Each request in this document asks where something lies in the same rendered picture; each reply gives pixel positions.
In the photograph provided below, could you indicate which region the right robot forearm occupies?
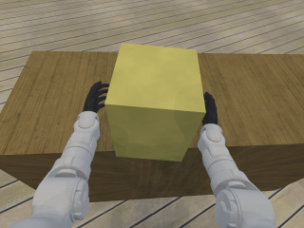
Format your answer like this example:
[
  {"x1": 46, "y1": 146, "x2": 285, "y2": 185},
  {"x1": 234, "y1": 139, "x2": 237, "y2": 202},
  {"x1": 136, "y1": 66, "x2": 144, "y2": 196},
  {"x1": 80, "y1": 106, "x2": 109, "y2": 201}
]
[{"x1": 198, "y1": 123, "x2": 276, "y2": 224}]

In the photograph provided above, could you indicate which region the robot left hand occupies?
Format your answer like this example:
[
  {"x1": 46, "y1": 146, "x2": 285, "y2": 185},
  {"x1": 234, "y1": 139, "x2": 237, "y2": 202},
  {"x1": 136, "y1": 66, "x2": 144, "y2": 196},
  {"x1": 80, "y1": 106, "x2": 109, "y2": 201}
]
[{"x1": 83, "y1": 81, "x2": 110, "y2": 113}]

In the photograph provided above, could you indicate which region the pedestal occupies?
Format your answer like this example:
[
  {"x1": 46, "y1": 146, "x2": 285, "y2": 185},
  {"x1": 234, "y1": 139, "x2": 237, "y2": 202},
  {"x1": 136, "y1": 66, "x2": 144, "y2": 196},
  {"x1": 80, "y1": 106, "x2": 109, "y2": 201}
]
[{"x1": 0, "y1": 50, "x2": 304, "y2": 202}]

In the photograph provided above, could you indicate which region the carton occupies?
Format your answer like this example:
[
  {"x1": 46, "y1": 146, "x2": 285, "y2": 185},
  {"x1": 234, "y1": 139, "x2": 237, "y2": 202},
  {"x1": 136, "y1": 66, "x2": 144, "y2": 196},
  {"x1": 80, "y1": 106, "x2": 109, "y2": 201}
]
[{"x1": 104, "y1": 43, "x2": 206, "y2": 162}]

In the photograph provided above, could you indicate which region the robot left upper arm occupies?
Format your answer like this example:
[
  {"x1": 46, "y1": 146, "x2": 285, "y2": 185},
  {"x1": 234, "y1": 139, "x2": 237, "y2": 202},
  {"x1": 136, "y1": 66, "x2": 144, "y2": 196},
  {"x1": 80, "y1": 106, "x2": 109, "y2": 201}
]
[{"x1": 8, "y1": 177, "x2": 89, "y2": 228}]

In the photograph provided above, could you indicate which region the left robot forearm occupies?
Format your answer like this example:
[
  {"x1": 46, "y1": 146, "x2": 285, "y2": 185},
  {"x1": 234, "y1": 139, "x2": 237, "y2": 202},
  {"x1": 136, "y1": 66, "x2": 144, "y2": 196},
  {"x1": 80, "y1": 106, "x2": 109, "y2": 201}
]
[{"x1": 31, "y1": 111, "x2": 101, "y2": 215}]

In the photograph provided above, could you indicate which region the robot right upper arm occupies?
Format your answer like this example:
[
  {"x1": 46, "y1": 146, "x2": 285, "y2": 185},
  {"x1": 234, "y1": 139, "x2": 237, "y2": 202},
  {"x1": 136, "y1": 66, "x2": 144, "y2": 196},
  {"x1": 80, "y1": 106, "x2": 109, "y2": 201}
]
[{"x1": 215, "y1": 187, "x2": 276, "y2": 228}]

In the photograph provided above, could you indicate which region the robot right hand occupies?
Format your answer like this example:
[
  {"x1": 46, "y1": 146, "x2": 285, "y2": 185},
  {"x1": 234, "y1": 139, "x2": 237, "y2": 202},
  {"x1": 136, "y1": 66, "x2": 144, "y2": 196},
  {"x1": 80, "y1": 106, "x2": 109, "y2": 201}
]
[{"x1": 202, "y1": 91, "x2": 219, "y2": 126}]

